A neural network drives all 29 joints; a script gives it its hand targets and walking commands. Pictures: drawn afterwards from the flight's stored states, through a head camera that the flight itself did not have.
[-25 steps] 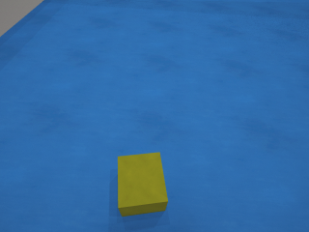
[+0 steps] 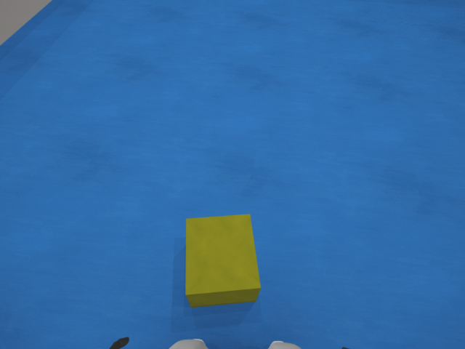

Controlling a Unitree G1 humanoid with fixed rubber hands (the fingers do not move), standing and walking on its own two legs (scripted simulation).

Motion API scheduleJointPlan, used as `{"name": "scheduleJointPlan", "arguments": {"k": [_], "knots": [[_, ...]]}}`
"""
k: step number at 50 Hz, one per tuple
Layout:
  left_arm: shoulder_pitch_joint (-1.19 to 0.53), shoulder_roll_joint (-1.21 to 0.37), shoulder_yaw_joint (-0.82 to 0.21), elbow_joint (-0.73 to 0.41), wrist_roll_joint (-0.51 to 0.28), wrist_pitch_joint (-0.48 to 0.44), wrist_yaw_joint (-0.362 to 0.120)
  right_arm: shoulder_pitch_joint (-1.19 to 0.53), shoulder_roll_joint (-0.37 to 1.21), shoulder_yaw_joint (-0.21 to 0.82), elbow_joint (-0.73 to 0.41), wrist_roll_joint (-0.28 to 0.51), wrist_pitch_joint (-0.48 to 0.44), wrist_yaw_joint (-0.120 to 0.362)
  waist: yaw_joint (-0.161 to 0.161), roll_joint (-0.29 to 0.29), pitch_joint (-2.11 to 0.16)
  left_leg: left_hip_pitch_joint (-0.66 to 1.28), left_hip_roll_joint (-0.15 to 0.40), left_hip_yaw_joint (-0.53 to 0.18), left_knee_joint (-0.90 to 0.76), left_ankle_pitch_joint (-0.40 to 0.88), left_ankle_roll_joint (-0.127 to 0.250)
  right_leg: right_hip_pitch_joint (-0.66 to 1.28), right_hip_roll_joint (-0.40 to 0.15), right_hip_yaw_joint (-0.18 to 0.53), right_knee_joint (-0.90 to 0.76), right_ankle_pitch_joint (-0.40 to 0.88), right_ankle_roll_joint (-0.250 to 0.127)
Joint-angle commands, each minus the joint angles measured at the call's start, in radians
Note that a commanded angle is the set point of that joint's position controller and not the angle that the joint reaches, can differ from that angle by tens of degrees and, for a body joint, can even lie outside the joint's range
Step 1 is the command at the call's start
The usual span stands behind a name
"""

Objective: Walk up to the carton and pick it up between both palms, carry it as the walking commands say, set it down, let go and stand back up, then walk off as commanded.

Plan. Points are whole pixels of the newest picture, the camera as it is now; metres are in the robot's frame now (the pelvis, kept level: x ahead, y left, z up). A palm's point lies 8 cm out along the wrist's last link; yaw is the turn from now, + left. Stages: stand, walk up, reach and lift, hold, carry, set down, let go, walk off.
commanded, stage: reach and lift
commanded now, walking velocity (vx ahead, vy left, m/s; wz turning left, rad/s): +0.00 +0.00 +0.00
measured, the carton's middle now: (221, 260) +0.48 +0.06 -0.65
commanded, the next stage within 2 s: none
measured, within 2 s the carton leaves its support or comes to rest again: neither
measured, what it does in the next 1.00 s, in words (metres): lowers itself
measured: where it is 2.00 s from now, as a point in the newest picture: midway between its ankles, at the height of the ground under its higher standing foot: outside the picture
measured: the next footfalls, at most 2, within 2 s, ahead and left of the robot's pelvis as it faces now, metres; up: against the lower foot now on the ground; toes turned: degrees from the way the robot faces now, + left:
none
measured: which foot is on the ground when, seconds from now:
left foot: down 0.00-1.00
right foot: down 0.00-1.00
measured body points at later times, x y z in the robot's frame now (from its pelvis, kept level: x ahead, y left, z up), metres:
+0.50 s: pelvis +0.01 -0.02 -0.05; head +0.14 +0.00 +0.38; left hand +0.21 +0.23 -0.18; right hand +0.21 -0.23 -0.17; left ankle +0.02 +0.09 -0.72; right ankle +0.03 -0.13 -0.72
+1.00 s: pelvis -0.07 -0.02 -0.09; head +0.13 -0.01 +0.31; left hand +0.29 +0.25 -0.18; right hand +0.31 -0.20 -0.19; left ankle +0.02 +0.09 -0.72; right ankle +0.03 -0.13 -0.72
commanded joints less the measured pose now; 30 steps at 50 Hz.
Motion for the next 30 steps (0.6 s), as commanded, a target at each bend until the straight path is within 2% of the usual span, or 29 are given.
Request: {"name": "scheduleJointPlan", "arguments": {"k": [1,2,3,4,5,6,7,8,9,10,11,12,13,14,15,16,17,18,19,20,21,22,23,24,25,26,27,29,30], "knots": [[-0.028,0.190,0.029,-0.292,0.005,0.369,-0.031,-0.110,-0.105,-0.033,-0.275,0.005,0.367,0.002,-0.081,-0.132,-0.239,-0.029,0.044,-0.036,0.019,0.006,0.011,-0.058,-0.057,-0.006,0.015,0.101,-0.003],[0.059,0.156,0.004,-0.293,0.007,0.421,-0.035,0.002,-0.113,-0.058,-0.225,-0.027,0.428,0.016,-0.092,-0.042,-0.230,-0.025,0.056,-0.081,-0.057,-0.087,0.007,-0.024,-0.038,-0.027,0.000,0.032,-0.030],[0.090,0.120,0.009,-0.344,0.026,0.456,-0.031,0.066,-0.115,-0.089,-0.197,-0.077,0.463,0.028,-0.064,0.066,-0.236,-0.099,0.085,-0.131,-0.161,-0.168,0.020,0.072,-0.013,-0.035,0.015,0.043,-0.032],[0.041,0.113,0.035,-0.381,0.060,0.470,-0.030,0.037,-0.051,-0.089,-0.205,-0.097,0.476,0.031,-0.021,0.063,-0.174,-0.183,0.083,-0.154,-0.167,-0.158,0.045,0.078,-0.013,-0.020,0.023,0.086,-0.021],[0.040,0.093,0.043,-0.386,0.082,0.475,-0.026,0.054,0.001,-0.060,-0.235,-0.099,0.471,0.043,-0.005,0.046,-0.187,-0.114,0.080,-0.176,-0.150,-0.051,0.037,0.053,-0.007,-0.005,-0.003,0.137,-0.028],[0.073,0.062,0.072,-0.409,0.097,0.468,-0.028,0.042,-0.003,-0.083,-0.281,-0.102,0.462,0.043,-0.025,0.029,-0.174,-0.073,0.062,-0.164,-0.116,0.082,0.020,0.024,-0.018,-0.003,-0.045,0.174,-0.033],[0.071,0.064,0.081,-0.444,0.109,0.465,-0.034,0.032,-0.012,-0.102,-0.313,-0.096,0.458,0.045,-0.055,0.030,-0.140,-0.055,0.057,-0.158,-0.089,0.152,0.009,0.016,-0.009,-0.007,-0.057,0.208,-0.035],[0.052,0.041,0.075,-0.435,0.111,0.465,-0.040,0.008,-0.020,-0.109,-0.281,-0.105,0.455,0.051,-0.069,0.031,-0.071,-0.075,0.048,-0.157,-0.084,0.105,-0.009,-0.020,-0.007,-0.012,-0.060,0.165,-0.037],[0.014,0.035,0.096,-0.492,0.130,0.465,-0.051,-0.048,-0.012,-0.132,-0.336,-0.098,0.453,0.053,-0.095,0.039,-0.035,-0.103,0.045,-0.145,-0.096,0.065,-0.013,-0.018,0.006,-0.005,-0.066,0.144,-0.034],[-0.042,0.060,0.112,-0.530,0.155,0.450,-0.057,-0.067,0.022,-0.123,-0.369,-0.098,0.444,0.052,-0.089,0.037,0.045,-0.120,0.037,-0.138,-0.087,0.057,0.001,-0.078,0.013,-0.006,-0.064,0.144,-0.023],[-0.047,0.081,0.134,-0.566,0.179,0.429,-0.065,-0.085,0.000,-0.130,-0.410,-0.108,0.427,0.050,-0.076,0.039,0.039,-0.107,0.035,-0.121,-0.073,0.092,-0.002,-0.074,0.006,-0.011,-0.059,0.141,-0.018],[-0.058,0.060,0.131,-0.574,0.174,0.412,-0.072,-0.118,0.023,-0.120,-0.473,-0.101,0.406,0.050,-0.060,0.051,-0.004,-0.079,0.029,-0.124,-0.034,0.144,0.000,-0.087,0.002,-0.005,-0.044,0.162,-0.020],[-0.094,0.094,0.166,-0.625,0.176,0.377,-0.074,-0.166,-0.005,-0.131,-0.530,-0.121,0.375,0.047,-0.067,0.026,-0.085,-0.086,0.023,-0.121,0.010,0.165,0.006,-0.098,-0.002,-0.010,0.007,0.194,-0.008],[-0.139,0.123,0.217,-0.679,0.186,0.326,-0.079,-0.241,0.010,-0.127,-0.599,-0.108,0.330,0.052,-0.047,0.042,-0.155,-0.122,0.013,-0.113,0.063,0.210,0.004,-0.097,-0.012,0.005,0.046,0.249,-0.001],[-0.167,0.114,0.224,-0.695,0.180,0.272,-0.084,-0.265,-0.002,-0.117,-0.607,-0.111,0.290,0.051,-0.030,0.040,-0.246,-0.140,0.023,-0.115,0.100,0.279,-0.010,-0.097,-0.016,0.002,0.098,0.318,0.011],[-0.209,0.172,0.261,-0.751,0.171,0.209,-0.096,-0.329,-0.009,-0.124,-0.696,-0.109,0.234,0.045,-0.017,0.013,-0.421,-0.173,0.018,-0.095,0.183,0.320,-0.009,-0.064,-0.027,0.003,0.183,0.404,0.018],[-0.249,0.146,0.237,-0.692,0.150,0.167,-0.099,-0.338,-0.010,-0.119,-0.668,-0.101,0.195,0.038,-0.040,0.005,-0.482,-0.201,0.028,-0.101,0.221,0.359,-0.018,-0.089,-0.026,0.001,0.230,0.456,0.026],[-0.263,0.164,0.255,-0.720,0.137,0.128,-0.106,-0.358,-0.002,-0.101,-0.710,-0.081,0.163,0.033,-0.011,0.000,-0.634,-0.206,0.023,-0.095,0.278,0.483,-0.034,-0.075,-0.022,0.002,0.282,0.570,0.028],[-0.271,0.183,0.260,-0.694,0.138,0.106,-0.107,-0.321,0.020,-0.082,-0.697,-0.061,0.145,0.033,0.005,0.016,-0.710,-0.238,0.018,-0.083,0.314,0.516,-0.040,-0.055,-0.022,0.018,0.297,0.609,0.032],[-0.197,0.157,0.220,-0.644,0.132,0.113,-0.104,-0.222,0.020,-0.070,-0.680,-0.045,0.145,0.030,-0.032,0.021,-0.741,-0.237,0.016,-0.079,0.315,0.506,-0.044,-0.054,-0.010,0.005,0.296,0.607,0.027],[-0.165,0.161,0.236,-0.702,0.131,0.128,-0.107,-0.200,0.014,-0.066,-0.720,-0.032,0.162,0.029,-0.020,0.048,-0.818,-0.192,0.017,-0.087,0.324,0.594,-0.050,-0.054,-0.009,0.009,0.305,0.614,0.018],[-0.064,0.187,0.225,-0.624,0.131,0.158,-0.115,-0.083,0.005,-0.069,-0.673,-0.051,0.184,0.020,-0.035,0.025,-0.810,-0.217,0.006,-0.069,0.321,0.550,-0.049,0.006,-0.007,0.025,0.283,0.635,0.015],[-0.017,0.206,0.217,-0.629,0.129,0.181,-0.124,-0.035,0.013,-0.062,-0.687,-0.033,0.208,0.007,-0.038,0.016,-0.805,-0.232,0.003,-0.066,0.292,0.515,-0.043,0.057,-0.009,0.037,0.269,0.692,0.017],[0.050,0.173,0.206,-0.586,0.115,0.200,-0.123,0.005,0.030,-0.039,-0.657,-0.016,0.228,-0.004,-0.021,0.024,-0.769,-0.246,-0.010,-0.064,0.279,0.502,-0.042,0.062,-0.012,0.037,0.261,0.674,0.015],[0.037,0.174,0.210,-0.572,0.105,0.209,-0.120,-0.003,0.025,-0.052,-0.640,-0.037,0.243,-0.013,-0.032,0.004,-0.652,-0.287,-0.011,-0.074,0.270,0.423,-0.033,0.007,-0.017,0.040,0.251,0.637,0.015],[0.002,0.197,0.214,-0.597,0.098,0.213,-0.120,0.022,0.032,-0.066,-0.606,-0.040,0.260,-0.017,-0.021,0.040,-0.578,-0.285,-0.009,-0.077,0.237,0.355,-0.028,-0.058,-0.012,0.030,0.248,0.513,0.014],[0.011,0.167,0.196,-0.572,0.079,0.220,-0.115,0.006,0.017,-0.097,-0.570,-0.051,0.266,-0.014,-0.026,0.045,-0.476,-0.255,-0.008,-0.080,0.211,0.339,-0.029,-0.123,-0.004,0.013,0.222,0.415,0.007],[-0.078,0.170,0.193,-0.525,0.078,0.213,-0.119,-0.079,0.033,-0.091,-0.526,-0.037,0.263,-0.007,-0.024,0.078,-0.304,-0.267,0.000,-0.082,0.204,0.206,-0.029,-0.273,-0.002,-0.015,0.194,0.213,0.001],[-0.166,0.188,0.196,-0.450,0.089,0.197,-0.118,-0.164,0.006,-0.100,-0.486,-0.049,0.249,-0.006,-0.031,0.039,-0.173,-0.365,0.010,-0.085,0.209,0.123,-0.027,-0.349,-0.006,-0.018,0.195,0.135,0.002]]}}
